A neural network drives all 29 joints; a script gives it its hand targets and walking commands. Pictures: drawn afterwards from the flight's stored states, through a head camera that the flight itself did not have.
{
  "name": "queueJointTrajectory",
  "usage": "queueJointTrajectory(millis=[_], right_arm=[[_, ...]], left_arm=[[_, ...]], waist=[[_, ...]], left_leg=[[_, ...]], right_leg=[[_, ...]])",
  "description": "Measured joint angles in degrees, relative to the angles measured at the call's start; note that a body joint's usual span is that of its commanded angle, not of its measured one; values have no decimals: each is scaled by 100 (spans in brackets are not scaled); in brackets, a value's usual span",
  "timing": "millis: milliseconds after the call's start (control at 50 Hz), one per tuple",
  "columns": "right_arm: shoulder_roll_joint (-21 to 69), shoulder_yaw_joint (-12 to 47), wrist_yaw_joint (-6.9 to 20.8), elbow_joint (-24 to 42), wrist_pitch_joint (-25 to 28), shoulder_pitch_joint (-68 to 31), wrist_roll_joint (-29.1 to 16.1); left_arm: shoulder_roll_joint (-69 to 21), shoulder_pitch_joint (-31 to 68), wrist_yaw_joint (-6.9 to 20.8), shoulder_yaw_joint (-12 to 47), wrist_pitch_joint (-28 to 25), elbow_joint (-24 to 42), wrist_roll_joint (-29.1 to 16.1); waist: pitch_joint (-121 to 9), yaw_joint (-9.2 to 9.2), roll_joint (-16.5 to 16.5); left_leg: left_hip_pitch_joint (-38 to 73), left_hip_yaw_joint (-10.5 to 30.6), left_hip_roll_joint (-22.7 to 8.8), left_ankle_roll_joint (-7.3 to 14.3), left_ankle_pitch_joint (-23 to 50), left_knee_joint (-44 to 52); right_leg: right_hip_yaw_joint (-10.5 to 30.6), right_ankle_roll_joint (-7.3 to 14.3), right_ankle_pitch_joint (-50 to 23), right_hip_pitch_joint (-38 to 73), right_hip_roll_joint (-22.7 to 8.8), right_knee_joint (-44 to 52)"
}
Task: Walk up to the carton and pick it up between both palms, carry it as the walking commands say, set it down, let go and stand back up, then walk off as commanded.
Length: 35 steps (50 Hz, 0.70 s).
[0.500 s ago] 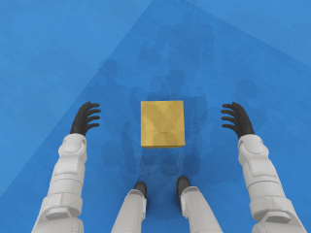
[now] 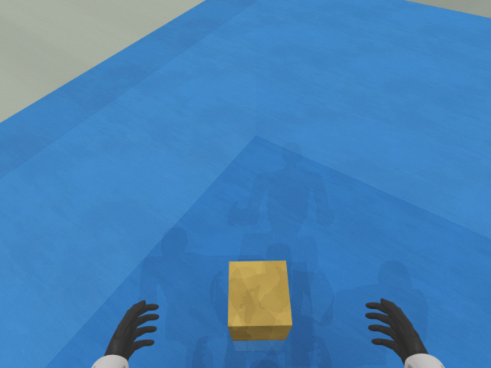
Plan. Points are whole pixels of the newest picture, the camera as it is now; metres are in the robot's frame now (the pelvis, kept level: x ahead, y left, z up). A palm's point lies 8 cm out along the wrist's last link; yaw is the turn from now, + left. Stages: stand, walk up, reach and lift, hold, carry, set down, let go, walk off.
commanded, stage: let go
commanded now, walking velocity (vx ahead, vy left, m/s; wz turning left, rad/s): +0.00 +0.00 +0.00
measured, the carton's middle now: (258, 302) +0.40 -0.01 -0.65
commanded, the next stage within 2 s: stand in 0.36 s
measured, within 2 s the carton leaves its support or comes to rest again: neither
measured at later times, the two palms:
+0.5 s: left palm (98, 363) +0.15 +0.27 -0.08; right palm (428, 359) +0.15 -0.26 -0.08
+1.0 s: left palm out of the picture +0.12 +0.29 -0.09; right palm out of the picture +0.12 -0.29 -0.10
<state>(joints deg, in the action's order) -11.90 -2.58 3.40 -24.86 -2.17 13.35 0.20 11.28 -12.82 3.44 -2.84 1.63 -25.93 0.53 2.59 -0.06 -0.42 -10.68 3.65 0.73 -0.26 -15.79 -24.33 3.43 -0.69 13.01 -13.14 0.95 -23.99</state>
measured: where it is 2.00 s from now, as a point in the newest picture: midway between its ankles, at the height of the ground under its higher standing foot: outside the picture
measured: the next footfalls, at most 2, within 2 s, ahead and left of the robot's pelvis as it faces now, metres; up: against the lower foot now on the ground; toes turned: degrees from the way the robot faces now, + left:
none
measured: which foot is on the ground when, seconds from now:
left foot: down 0.00-1.00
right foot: down 0.00-1.00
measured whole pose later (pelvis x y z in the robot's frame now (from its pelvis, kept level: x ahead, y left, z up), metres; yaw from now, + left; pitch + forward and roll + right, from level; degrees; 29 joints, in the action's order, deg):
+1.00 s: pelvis +0.01 +0.00 +0.00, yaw +0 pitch -1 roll +0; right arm -20.0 -0.9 -1.5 -46.8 -0.6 10.4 1.9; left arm 19.4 -10.0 -1.4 -1.2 0.3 -46.8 1.9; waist 0.9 -0.1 -0.6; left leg -6.8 4.0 0.7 -0.5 -17.6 -25.6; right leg 2.9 -0.3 15.4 -9.6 1.0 -26.2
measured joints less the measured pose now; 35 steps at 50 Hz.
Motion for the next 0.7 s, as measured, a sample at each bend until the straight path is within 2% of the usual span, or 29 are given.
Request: queueJointTrajectory(millis=[200, 360, 420, 480, 700], right_arm=[[-9, 0, 80, 37, -493, -120, 46], [-49, 1, 42, 57, -634, -92, 27], [-193, 89, -225, -396, -430, -182, 130], [-381, 71, -375, -830, -240, -247, 195], [-749, 52, -469, -1660, 71, -280, 221]], left_arm=[[46, 66, 94, 12, 497, 60, 37], [53, 74, 52, 38, 539, 18, 82], [208, 162, -186, 95, 338, -404, 132], [415, 183, -326, 44, 200, -797, 174], [787, 113, -449, 29, -45, -1575, 192]], waist=[[244, -19, -20], [283, -34, -12], [64, -1, -9], [-60, 14, -9], [-181, 8, -26]], left_leg=[[708, 9, 19, 26, -78, 44], [744, 19, 18, 29, -133, -46], [437, 8, 9, 0, -204, -239], [236, -7, 8, -5, -260, -368], [180, -3, 22, 6, -282, -357]], right_leg=[[-12, -8, 109, 696, -22, 4], [-25, -5, 155, 744, -17, -63], [-17, -17, 203, 446, 1, -224], [-4, -15, 253, 239, 9, -356], [-9, 2, 310, 160, -4, -404]])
